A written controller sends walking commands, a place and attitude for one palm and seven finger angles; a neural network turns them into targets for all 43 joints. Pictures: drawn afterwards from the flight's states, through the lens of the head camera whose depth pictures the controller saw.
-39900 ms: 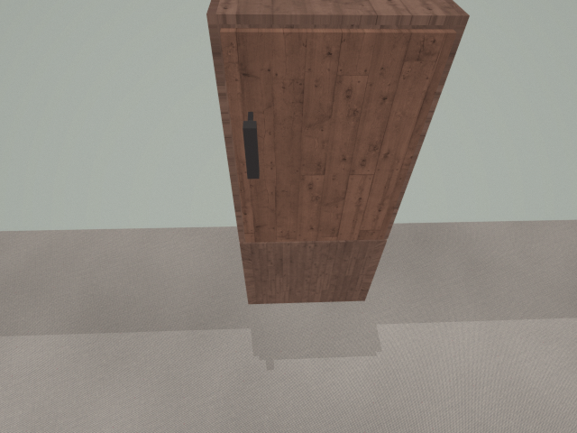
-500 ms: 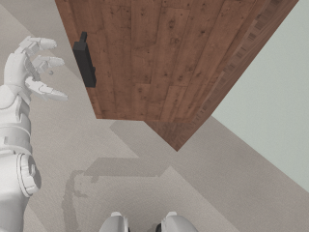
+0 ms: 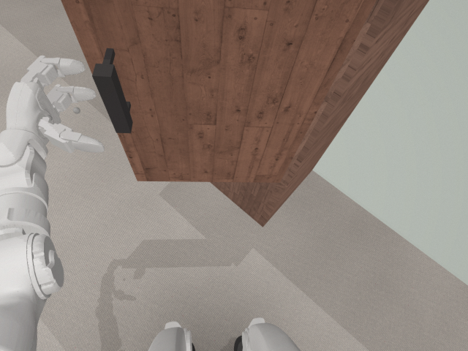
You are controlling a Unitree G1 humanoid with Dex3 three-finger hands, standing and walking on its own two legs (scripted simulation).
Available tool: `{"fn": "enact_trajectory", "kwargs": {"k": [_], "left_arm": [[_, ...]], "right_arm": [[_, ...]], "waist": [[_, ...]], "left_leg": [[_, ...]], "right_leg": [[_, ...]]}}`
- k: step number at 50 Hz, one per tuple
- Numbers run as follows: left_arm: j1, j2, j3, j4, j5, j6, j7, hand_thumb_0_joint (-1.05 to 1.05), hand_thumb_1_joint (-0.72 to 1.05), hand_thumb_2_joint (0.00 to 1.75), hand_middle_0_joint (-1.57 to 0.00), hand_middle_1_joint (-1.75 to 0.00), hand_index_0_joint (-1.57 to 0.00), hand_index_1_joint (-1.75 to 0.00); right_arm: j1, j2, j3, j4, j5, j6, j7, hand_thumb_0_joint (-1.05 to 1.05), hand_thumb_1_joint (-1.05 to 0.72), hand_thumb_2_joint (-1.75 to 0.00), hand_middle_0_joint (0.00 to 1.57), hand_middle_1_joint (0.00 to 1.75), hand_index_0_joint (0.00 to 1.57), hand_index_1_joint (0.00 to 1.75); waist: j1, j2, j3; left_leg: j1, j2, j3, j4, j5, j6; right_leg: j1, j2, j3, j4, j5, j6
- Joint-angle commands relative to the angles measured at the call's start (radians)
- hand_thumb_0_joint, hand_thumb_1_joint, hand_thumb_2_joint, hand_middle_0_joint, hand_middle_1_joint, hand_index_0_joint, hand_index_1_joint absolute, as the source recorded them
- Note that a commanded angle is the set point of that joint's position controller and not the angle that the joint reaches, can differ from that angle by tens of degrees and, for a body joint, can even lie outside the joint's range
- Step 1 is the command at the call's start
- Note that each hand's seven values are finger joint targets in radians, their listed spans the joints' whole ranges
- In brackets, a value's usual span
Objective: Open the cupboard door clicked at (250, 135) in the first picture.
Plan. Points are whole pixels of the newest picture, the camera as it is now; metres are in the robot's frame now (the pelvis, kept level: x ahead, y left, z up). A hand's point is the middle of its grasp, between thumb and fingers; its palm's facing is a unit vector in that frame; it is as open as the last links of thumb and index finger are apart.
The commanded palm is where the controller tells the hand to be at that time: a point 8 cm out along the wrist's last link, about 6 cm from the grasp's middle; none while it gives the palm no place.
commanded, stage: slide the fingers in behind the handle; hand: left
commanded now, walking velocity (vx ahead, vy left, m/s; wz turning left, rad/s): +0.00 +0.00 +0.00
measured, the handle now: (117, 92) +0.53 +0.16 +0.08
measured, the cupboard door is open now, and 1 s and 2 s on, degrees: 44 43 42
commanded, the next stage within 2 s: close the thumb around the handle in 1.34 s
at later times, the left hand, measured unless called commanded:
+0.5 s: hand (87, 111) +0.49 +0.20 +0.09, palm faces -0.01 -1.00 +0.00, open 14.0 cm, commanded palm +0.47 +0.23 +0.08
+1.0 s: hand (123, 112) +0.49 +0.15 +0.09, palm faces -0.03 -1.00 -0.03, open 14.0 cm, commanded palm +0.46 +0.20 +0.08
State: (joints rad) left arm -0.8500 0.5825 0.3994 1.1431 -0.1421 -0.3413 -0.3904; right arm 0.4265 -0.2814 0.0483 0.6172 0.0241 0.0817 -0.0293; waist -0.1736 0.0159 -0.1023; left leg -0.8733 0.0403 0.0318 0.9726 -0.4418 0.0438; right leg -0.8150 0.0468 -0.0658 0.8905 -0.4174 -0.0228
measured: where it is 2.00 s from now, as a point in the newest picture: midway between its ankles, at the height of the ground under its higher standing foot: outside the picture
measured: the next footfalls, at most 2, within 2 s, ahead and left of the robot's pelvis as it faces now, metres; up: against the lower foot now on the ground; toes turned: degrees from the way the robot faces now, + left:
none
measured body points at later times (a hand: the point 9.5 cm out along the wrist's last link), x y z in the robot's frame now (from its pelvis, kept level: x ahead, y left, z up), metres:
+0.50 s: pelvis +0.00 -0.01 +0.00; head +0.11 +0.02 +0.43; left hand +0.48 +0.26 +0.09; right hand +0.03 -0.27 -0.11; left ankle +0.01 +0.09 -0.68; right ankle +0.00 -0.11 -0.68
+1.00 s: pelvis +0.00 -0.01 +0.00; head +0.10 +0.00 +0.44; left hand +0.48 +0.20 +0.09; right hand +0.02 -0.27 -0.12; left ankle +0.01 +0.09 -0.68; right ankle +0.00 -0.11 -0.68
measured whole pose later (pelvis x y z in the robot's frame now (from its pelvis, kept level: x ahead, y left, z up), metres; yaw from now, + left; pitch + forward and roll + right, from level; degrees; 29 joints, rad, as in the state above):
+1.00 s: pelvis +0.00 -0.01 +0.00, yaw +1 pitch +18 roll -2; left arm -0.83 0.39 0.28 1.10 -0.11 -0.40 -0.19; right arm 0.39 -0.25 0.03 0.63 0.02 0.06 0.01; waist -0.15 0.03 -0.11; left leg -0.84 0.03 0.03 0.97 -0.44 0.03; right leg -0.79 0.04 -0.07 0.91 -0.44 -0.03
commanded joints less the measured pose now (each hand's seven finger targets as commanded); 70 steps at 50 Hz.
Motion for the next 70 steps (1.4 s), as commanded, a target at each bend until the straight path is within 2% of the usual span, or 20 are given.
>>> {"fn": "enact_trajectory", "kwargs": {"k": [1, 4, 6, 8, 11, 15, 21, 24, 30, 31, 33, 35, 41, 47, 51, 53, 56, 63, 67, 70], "left_arm": [[-0.404, 0.273, 0.054, -0.236, -0.019, -0.084, 0.019, 0.00, -0.50, 0.30, -0.30, -1.20, -0.30, -1.20], [-0.405, 0.225, 0.021, -0.245, -0.017, -0.083, 0.030, 0.00, -0.50, 0.30, -0.30, -1.20, -0.30, -1.20], [-0.376, 0.247, 0.042, -0.236, -0.014, -0.084, 0.037, 0.00, -0.50, 0.30, -0.30, -1.20, -0.30, -1.20], [-0.413, 0.185, -0.004, -0.233, -0.018, -0.079, 0.043, 0.00, -0.50, 0.30, -0.30, -1.20, -0.30, -1.20], [-0.412, 0.208, 0.018, -0.229, -0.019, -0.083, 0.052, 0.00, -0.50, 0.30, -0.30, -1.20, -0.30, -1.20], [-0.448, 0.164, -0.020, -0.214, -0.017, -0.089, 0.059, 0.00, -0.50, 0.30, -0.30, -1.20, -0.30, -1.20], [-0.455, 0.110, -0.059, -0.224, -0.010, -0.090, 0.059, 0.00, -0.50, 0.30, -0.30, -1.20, -0.30, -1.20], [-0.469, 0.088, -0.085, -0.194, -0.010, -0.077, 0.064, 0.00, -0.50, 0.30, -0.30, -1.20, -0.30, -1.20], [-0.484, 0.006, -0.134, -0.263, -0.017, -0.092, 0.079, 0.00, -0.50, 0.30, -0.30, -1.20, -0.30, -1.20], [-0.471, 0.035, -0.111, -0.257, -0.011, -0.092, 0.084, 0.00, -0.50, 0.30, -0.30, -1.20, -0.30, -1.20], [-0.482, -0.026, -0.160, -0.269, -0.011, -0.092, 0.087, 0.00, -0.50, 0.30, -0.30, -1.20, -0.30, -1.20], [-0.507, -0.018, -0.148, -0.263, -0.018, -0.093, 0.103, 0.00, -0.50, 0.30, -0.30, -1.20, -0.30, -1.20], [-0.490, 0.040, -0.077, -0.258, 0.016, -0.116, 0.187, 0.00, -0.50, 0.30, -0.30, -1.20, -0.30, -1.20], [-0.445, -0.012, -0.106, -0.277, 0.019, -0.138, 0.192, 0.00, -0.50, 0.30, -0.30, -1.20, -0.30, -1.20], [-0.419, 0.036, -0.069, -0.206, 0.013, -0.111, 0.190, 0.00, -0.50, 0.30, -0.30, -1.20, -0.30, -1.20], [-0.400, 0.098, -0.016, -0.214, 0.016, -0.110, 0.194, 0.00, -0.50, 0.30, -0.30, -1.20, -0.30, -1.20], [-0.396, 0.108, -0.016, -0.246, 0.020, -0.127, 0.180, 0.00, -0.50, 0.30, -0.30, -1.20, -0.30, -1.20], [-0.385, 0.054, -0.068, -0.210, -0.012, -0.111, 0.123, 0.00, -0.50, 0.30, -0.30, -1.20, -0.30, -1.20], [-0.468, 0.061, -0.080, -0.255, -0.014, -0.122, 0.114, 0.00, -0.50, 0.30, -0.30, -1.20, -0.30, -1.20], [-0.464, 0.048, -0.076, -0.244, -0.027, -0.127, 0.119, 0.00, -0.50, 0.30, -0.30, -1.20, -0.30, -1.20]], "right_arm": [[0.134, -0.185, -0.075, -0.069, -0.006, -0.022, -0.005, 0.00, -0.90, -0.90, 0.20, 0.30, 0.20, 0.30], [0.123, -0.176, -0.076, -0.073, -0.004, -0.023, 0.000, 0.00, -0.90, -0.90, 0.20, 0.30, 0.20, 0.30], [0.125, -0.180, -0.076, -0.075, -0.003, -0.020, 0.000, 0.00, -0.90, -0.90, 0.20, 0.30, 0.20, 0.30], [0.117, -0.174, -0.076, -0.072, -0.002, -0.022, 0.001, 0.00, -0.90, -0.90, 0.20, 0.30, 0.20, 0.30], [0.120, -0.179, -0.077, -0.071, -0.003, -0.025, -0.001, 0.00, -0.90, -0.90, 0.20, 0.30, 0.20, 0.30], [0.113, -0.174, -0.075, -0.061, -0.003, -0.030, 0.000, 0.00, -0.90, -0.90, 0.20, 0.30, 0.20, 0.30], [0.113, -0.169, -0.078, -0.055, -0.004, -0.038, 0.006, 0.00, -0.90, -0.90, 0.20, 0.30, 0.20, 0.30], [0.106, -0.167, -0.075, -0.046, -0.002, -0.038, 0.007, 0.00, -0.90, -0.90, 0.20, 0.30, 0.20, 0.30], [0.114, -0.161, -0.085, -0.034, -0.008, -0.045, 0.016, 0.00, -0.90, -0.90, 0.20, 0.30, 0.20, 0.30], [0.116, -0.167, -0.088, -0.031, -0.008, -0.041, 0.017, 0.00, -0.90, -0.90, 0.20, 0.30, 0.20, 0.30], [0.106, -0.158, -0.087, -0.032, -0.006, -0.043, 0.021, 0.00, -0.90, -0.90, 0.20, 0.30, 0.20, 0.30], [0.107, -0.160, -0.086, -0.024, -0.007, -0.044, 0.018, 0.00, -0.90, -0.90, 0.20, 0.30, 0.20, 0.30], [0.109, -0.155, -0.083, -0.033, -0.015, -0.049, 0.029, 0.00, -0.90, -0.90, 0.20, 0.30, 0.20, 0.30], [0.097, -0.146, -0.087, -0.050, -0.012, -0.047, 0.036, 0.00, -0.90, -0.90, 0.20, 0.30, 0.20, 0.30], [0.095, -0.149, -0.077, -0.056, -0.006, -0.040, 0.027, 0.00, -0.90, -0.90, 0.20, 0.30, 0.20, 0.30], [0.096, -0.150, -0.078, -0.067, -0.007, -0.040, 0.023, 0.00, -0.90, -0.90, 0.20, 0.30, 0.20, 0.30], [0.094, -0.143, -0.074, -0.076, -0.007, -0.040, 0.019, 0.00, -0.90, -0.90, 0.20, 0.30, 0.20, 0.30], [0.087, -0.146, -0.076, -0.071, 0.004, -0.039, 0.013, 0.00, -0.90, -0.90, 0.20, 0.30, 0.20, 0.30], [0.087, -0.149, -0.079, -0.052, 0.004, -0.047, 0.007, 0.00, -0.90, -0.90, 0.20, 0.30, 0.20, 0.30], [0.093, -0.152, -0.081, -0.043, 0.001, -0.054, 0.009, 0.00, -0.90, -0.90, 0.20, 0.30, 0.20, 0.30]], "waist": [[0.024, 0.132, -0.453], [0.023, 0.145, -0.433], [0.029, 0.128, -0.444], [0.008, 0.120, -0.403], [0.013, 0.103, -0.428], [-0.003, 0.107, -0.382], [-0.001, 0.137, -0.452], [-0.016, 0.104, -0.395], [-0.018, 0.139, -0.452], [-0.009, 0.128, -0.464], [-0.018, 0.135, -0.447], [-0.021, 0.142, -0.410], [0.009, 0.113, -0.460], [0.016, 0.103, -0.488], [0.015, 0.040, -0.401], [0.032, 0.017, -0.405], [0.039, 0.048, -0.441], [0.012, 0.037, -0.378], [0.001, 0.102, -0.418], [-0.002, 0.088, -0.415]], "left_leg": [[0.416, -0.008, -0.089, -0.101, 0.432, -0.011], [0.407, -0.011, -0.085, -0.104, 0.417, -0.010], [0.412, -0.009, -0.083, -0.103, 0.437, -0.011], [0.396, -0.009, -0.082, -0.106, 0.390, -0.009], [0.399, -0.011, -0.080, -0.102, 0.402, -0.008], [0.387, -0.012, -0.085, -0.098, 0.372, -0.006], [0.432, -0.014, -0.090, -0.087, 0.412, -0.012], [0.383, -0.014, -0.089, -0.088, 0.366, -0.008], [0.478, -0.011, -0.105, -0.077, 0.452, -0.014], [0.480, -0.009, -0.107, -0.079, 0.454, -0.017], [0.475, -0.012, -0.106, -0.083, 0.439, -0.017], [0.466, -0.012, -0.112, -0.085, 0.427, -0.017], [0.451, -0.017, -0.104, -0.085, 0.440, -0.019], [0.449, -0.022, -0.088, -0.088, 0.448, -0.018], [0.337, -0.032, -0.063, -0.105, 0.361, -0.006], [0.286, -0.038, -0.048, -0.109, 0.328, -0.001], [0.295, -0.041, -0.044, -0.107, 0.351, -0.001], [0.271, -0.040, -0.036, -0.112, 0.297, 0.003], [0.328, -0.036, -0.052, -0.103, 0.304, 0.000], [0.351, -0.034, -0.061, -0.096, 0.327, 0.000]], "right_leg": [[0.125, 0.016, 0.034, -0.084, 0.316, -0.001], [0.124, 0.012, 0.034, -0.087, 0.315, -0.001], [0.132, 0.014, 0.035, -0.084, 0.331, -0.001], [0.108, 0.012, 0.035, -0.093, 0.301, 0.003], [0.126, 0.012, 0.041, -0.088, 0.319, 0.002], [0.096, 0.010, 0.038, -0.090, 0.289, -0.001], [0.088, 0.009, 0.038, -0.077, 0.313, -0.001], [0.080, 0.008, 0.038, -0.085, 0.291, 0.001], [0.048, 0.010, 0.023, -0.075, 0.317, -0.005], [0.053, 0.012, 0.026, -0.075, 0.320, -0.003], [0.046, 0.010, 0.024, -0.078, 0.312, -0.004], [0.030, 0.010, 0.017, -0.076, 0.291, -0.008], [0.075, 0.009, 0.026, -0.064, 0.317, -0.002], [0.133, 0.011, 0.036, -0.067, 0.361, -0.002], [0.181, 0.007, 0.049, -0.084, 0.354, 0.004], [0.241, 0.002, 0.066, -0.093, 0.363, 0.009], [0.276, 0.001, 0.073, -0.086, 0.404, 0.007], [0.252, 0.000, 0.081, -0.113, 0.369, 0.011], [0.201, -0.002, 0.076, -0.105, 0.336, 0.008], [0.174, 0.004, 0.065, -0.099, 0.332, 0.005]]}}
